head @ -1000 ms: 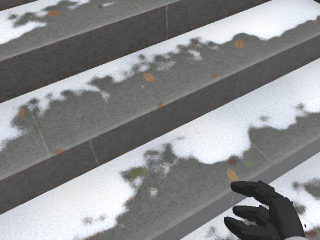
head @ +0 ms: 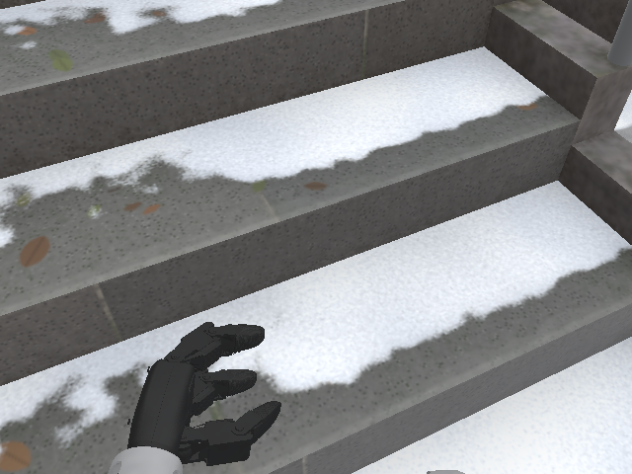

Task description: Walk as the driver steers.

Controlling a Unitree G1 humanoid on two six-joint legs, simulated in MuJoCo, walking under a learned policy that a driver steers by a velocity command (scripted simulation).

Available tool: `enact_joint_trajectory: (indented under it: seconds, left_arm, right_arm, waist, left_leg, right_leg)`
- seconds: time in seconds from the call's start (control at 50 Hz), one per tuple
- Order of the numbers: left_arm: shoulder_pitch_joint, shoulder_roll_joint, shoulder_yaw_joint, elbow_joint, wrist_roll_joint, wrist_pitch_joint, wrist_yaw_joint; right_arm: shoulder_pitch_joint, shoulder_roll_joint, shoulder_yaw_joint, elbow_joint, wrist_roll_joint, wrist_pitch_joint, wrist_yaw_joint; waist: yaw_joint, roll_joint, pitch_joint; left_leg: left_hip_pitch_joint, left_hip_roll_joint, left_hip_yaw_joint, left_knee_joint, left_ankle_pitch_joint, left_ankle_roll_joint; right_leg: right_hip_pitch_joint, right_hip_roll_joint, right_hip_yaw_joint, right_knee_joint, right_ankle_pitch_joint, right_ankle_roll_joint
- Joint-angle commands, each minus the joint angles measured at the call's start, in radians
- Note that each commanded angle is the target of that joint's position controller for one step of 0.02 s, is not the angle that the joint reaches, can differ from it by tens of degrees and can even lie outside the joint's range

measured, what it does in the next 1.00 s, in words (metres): climbs, turning left: right foot 0.16 m higher, then left foot 0.17 m higher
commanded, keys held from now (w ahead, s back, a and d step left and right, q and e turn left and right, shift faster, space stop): w+q+shift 0.22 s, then q+shift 0.30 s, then shift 0.48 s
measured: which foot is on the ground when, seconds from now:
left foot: down 0.00-0.12, up 0.14-0.50, down 0.52-1.00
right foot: up 0.00-0.10, down 0.12-0.52, up 0.54-1.00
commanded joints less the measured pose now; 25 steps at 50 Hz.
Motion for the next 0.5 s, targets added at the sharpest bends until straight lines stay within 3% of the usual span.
enact_joint_trajectory:
  seconds: [0.02, 0.04, 0.06, 0.08, 0.1, 0.12, 0.14, 0.16, 0.18, 0.2, 0.22, 0.24, 0.26, 0.28, 0.3, 0.32, 0.34, 0.36, 0.38, 0.4, 0.42, 0.44, 0.46, 0.48, 0.5]
  left_arm:
    - [-0.204, 0.053, -0.014, -0.177, -0.004, 0.002, 0.018]
    - [-0.273, 0.042, -0.021, -0.213, -0.002, 0.002, 0.013]
    - [-0.188, 0.014, -0.039, -0.193, -0.015, 0.013, 0.000]
    - [-0.021, 0.052, -0.004, -0.110, -0.047, 0.013, 0.005]
    - [0.224, 0.143, 0.056, -0.082, -0.084, 0.026, 0.020]
    - [0.441, 0.230, 0.108, -0.004, -0.088, 0.043, 0.032]
    - [0.491, 0.328, 0.145, 0.057, -0.071, 0.033, 0.034]
    - [0.431, 0.417, 0.168, 0.104, -0.048, 0.024, 0.041]
    - [0.269, 0.335, 0.163, 0.076, -0.042, 0.026, 0.034]
    - [0.217, 0.222, 0.134, 0.124, -0.061, 0.013, 0.024]
    - [0.229, 0.121, 0.107, 0.207, -0.062, -0.004, 0.016]
    - [0.275, 0.082, 0.100, 0.289, -0.062, -0.021, 0.012]
    - [0.344, 0.055, 0.095, 0.378, -0.057, -0.028, 0.002]
    - [0.391, 0.036, 0.085, 0.426, -0.046, -0.042, 0.000]
    - [0.394, 0.033, 0.081, 0.447, -0.046, -0.052, -0.003]
    - [0.371, 0.043, 0.080, 0.474, -0.047, -0.063, -0.008]
    - [0.376, 0.069, 0.082, 0.509, -0.044, -0.066, -0.013]
    - [0.387, 0.117, 0.084, 0.524, -0.042, -0.072, -0.013]
    - [0.400, 0.144, 0.085, 0.539, -0.052, -0.070, -0.011]
    - [0.404, 0.137, 0.075, 0.557, -0.064, -0.053, -0.012]
    - [0.359, 0.192, 0.082, 0.530, -0.061, -0.029, 0.011]
    - [0.305, 0.231, 0.088, 0.502, -0.078, -0.013, 0.031]
    - [0.306, 0.348, 0.110, 0.435, -0.120, -0.037, 0.046]
    - [0.283, 0.494, 0.152, 0.397, -0.123, -0.051, 0.039]
    - [0.204, 0.527, 0.179, 0.347, -0.122, -0.042, 0.016]
  right_arm:
    - [-0.023, -0.079, -0.011, -0.043, -0.003, -0.055, -0.012]
    - [0.034, -0.097, -0.028, -0.026, 0.009, -0.042, -0.030]
    - [-0.064, -0.109, -0.034, -0.084, 0.026, -0.025, -0.043]
    - [-0.069, -0.170, -0.050, -0.139, 0.064, -0.038, -0.043]
    - [-0.152, -0.318, -0.102, -0.182, 0.057, -0.070, -0.028]
    - [-0.242, -0.365, -0.135, -0.206, 0.062, -0.089, -0.004]
    - [-0.313, -0.250, -0.118, -0.234, 0.030, -0.127, 0.031]
    - [-0.320, -0.073, -0.078, -0.320, 0.038, -0.132, 0.059]
    - [-0.263, -0.056, -0.068, -0.350, -0.009, -0.126, 0.045]
    - [-0.274, -0.018, -0.059, -0.351, -0.033, -0.100, 0.040]
    - [-0.314, 0.032, -0.034, -0.376, -0.051, -0.069, 0.034]
    - [-0.353, 0.102, 0.000, -0.407, -0.063, -0.040, 0.032]
    - [-0.385, 0.140, 0.020, -0.421, -0.051, -0.010, 0.031]
    - [-0.394, 0.158, 0.034, -0.435, -0.027, 0.009, 0.025]
    - [-0.408, 0.135, 0.029, -0.445, -0.006, 0.024, 0.015]
    - [-0.480, 0.129, 0.032, -0.476, 0.008, 0.037, 0.006]
    - [-0.560, 0.149, 0.037, -0.500, 0.009, 0.057, -0.015]
    - [-0.605, 0.151, 0.043, -0.548, 0.003, 0.066, -0.029]
    - [-0.634, 0.140, 0.041, -0.565, -0.008, 0.078, -0.043]
    - [-0.664, 0.153, 0.056, -0.595, -0.014, 0.085, -0.044]
    - [-0.617, 0.132, 0.061, -0.596, -0.010, 0.094, -0.027]
    - [-0.557, 0.102, 0.064, -0.569, 0.001, 0.100, -0.016]
    - [-0.477, 0.020, 0.032, -0.519, 0.000, 0.102, -0.013]
    - [-0.310, -0.016, 0.009, -0.476, 0.004, 0.114, -0.020]
    - [-0.097, -0.070, -0.021, -0.413, 0.005, 0.117, -0.022]
  waist:
    - [0.009, 0.038, 0.230]
    - [-0.026, 0.028, 0.197]
    - [0.037, -0.084, 0.050]
    - [0.100, -0.113, -0.201]
    - [0.255, 0.059, -0.334]
    - [0.392, 0.106, -0.481]
    - [0.380, -0.090, -0.479]
    - [0.269, -0.509, -0.512]
    - [0.158, -0.392, -0.465]
    - [0.098, -0.225, -0.325]
    - [0.059, -0.024, -0.139]
    - [0.028, 0.040, -0.031]
    - [0.010, 0.059, 0.053]
    - [-0.003, 0.028, 0.095]
    - [-0.024, 0.035, 0.139]
    - [-0.039, 0.027, 0.215]
    - [-0.027, -0.020, 0.240]
    - [-0.052, -0.039, 0.259]
    - [-0.063, -0.023, 0.251]
    - [-0.107, 0.002, 0.276]
    - [-0.147, -0.024, 0.206]
    - [-0.182, -0.024, 0.125]
    - [-0.176, -0.037, -0.006]
    - [-0.240, -0.139, -0.165]
    - [-0.297, -0.194, -0.313]
  left_leg:
    - [-0.214, 0.231, -0.235, -0.448, 0.603, 0.129]
    - [-0.161, 0.242, -0.226, -0.487, 0.684, 0.120]
    - [-0.330, 0.207, -0.150, -0.563, 0.875, 0.111]
    - [-0.424, 0.204, -0.151, -0.424, 1.465, 0.106]
    - [-0.340, 0.259, -0.203, -0.178, 1.773, 0.086]
    - [-0.188, 0.277, -0.231, 0.103, 1.909, 0.039]
    - [-0.234, 0.155, -0.188, 0.500, 1.189, -0.019]
    - [-0.457, -0.025, -0.076, 1.015, 0.256, -0.075]
    - [-0.565, 0.056, -0.070, 1.318, 0.274, -0.062]
    - [-0.657, 0.119, -0.006, 1.441, 0.308, -0.047]
    - [-0.766, 0.167, 0.021, 1.500, 0.302, -0.028]
    - [-0.857, 0.185, 0.017, 1.622, 0.260, -0.009]
    - [-0.928, 0.194, 0.028, 1.686, 0.170, 0.008]
    - [-0.997, 0.184, -0.001, 1.754, 0.095, 0.011]
    - [-1.044, 0.193, -0.013, 1.680, 0.010, -0.002]
    - [-1.049, 0.202, 0.006, 1.551, -0.060, -0.011]
    - [-1.083, 0.152, 0.074, 1.660, -0.107, -0.009]
    - [-1.120, 0.161, 0.087, 1.651, -0.137, -0.009]
    - [-1.147, 0.161, 0.132, 1.596, -0.149, -0.010]
    - [-1.105, 0.188, 0.177, 1.382, -0.142, -0.010]
    - [-0.876, 0.188, 0.249, 1.164, -0.076, -0.016]
    - [-0.504, 0.155, 0.311, 0.919, 0.031, -0.023]
    - [-0.216, 0.086, 0.395, 0.845, 0.082, -0.037]
    - [-0.088, 0.072, 0.375, 0.778, 0.113, -0.038]
    - [0.009, 0.058, 0.318, 0.669, 0.095, -0.014]
  right_leg:
    - [-0.051, -0.042, -0.135, -0.220, -0.202, 0.006]
    - [0.008, -0.047, -0.114, -0.379, -0.222, -0.015]
    - [0.539, -0.014, -0.164, -0.755, -0.009, -0.014]
    - [1.045, 0.117, -0.241, -0.749, 0.107, 0.019]
    - [1.243, 0.093, -0.136, -0.842, 0.111, 0.013]
    - [1.320, 0.080, -0.064, -1.015, 0.085, -0.007]
    - [1.375, -0.030, 0.122, -1.192, 0.024, -0.057]
    - [1.362, -0.339, 0.691, -1.551, 0.140, -0.160]
    - [1.279, -0.359, 0.819, -1.612, 0.121, -0.213]
    - [1.179, -0.340, 0.726, -1.600, -0.098, -0.213]
    - [1.071, -0.321, 0.583, -1.622, -0.151, -0.182]
    - [0.992, -0.319, 0.462, -1.618, -0.004, -0.146]
    - [0.962, -0.270, 0.275, -1.628, 0.173, -0.092]
    - [0.958, -0.309, 0.196, -1.653, 0.381, -0.078]
    - [0.961, -0.317, 0.101, -1.692, 0.496, -0.043]
    - [0.889, -0.303, -0.027, -1.775, 0.526, 0.006]
    - [0.865, -0.287, -0.108, -1.841, 0.626, -0.002]
    - [0.878, -0.310, -0.150, -1.876, 0.739, 0.004]
    - [0.926, -0.281, -0.211, -1.895, 0.798, 0.017]
    - [0.886, -0.198, -0.299, -1.909, 0.766, 0.047]
    - [0.818, -0.134, -0.388, -1.939, 0.865, 0.030]
    - [0.673, -0.061, -0.454, -1.930, 1.027, -0.003]
    - [0.667, -0.110, -0.396, -1.830, 1.533, -0.045]
    - [0.818, -0.166, -0.355, -1.627, 1.825, -0.054]
    - [0.969, -0.200, -0.304, -1.353, 1.905, -0.035]
Next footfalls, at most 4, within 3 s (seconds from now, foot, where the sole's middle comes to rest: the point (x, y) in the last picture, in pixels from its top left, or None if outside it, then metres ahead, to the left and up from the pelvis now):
0.12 right None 0.33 -0.15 -0.60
0.52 left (254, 364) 0.60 0.13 -0.43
1.08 right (294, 184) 0.88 0.06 -0.26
1.86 left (31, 43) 1.11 0.55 -0.10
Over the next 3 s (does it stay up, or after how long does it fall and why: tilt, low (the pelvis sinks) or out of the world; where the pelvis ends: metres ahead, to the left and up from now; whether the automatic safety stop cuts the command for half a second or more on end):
stays up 1.86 0.73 0.99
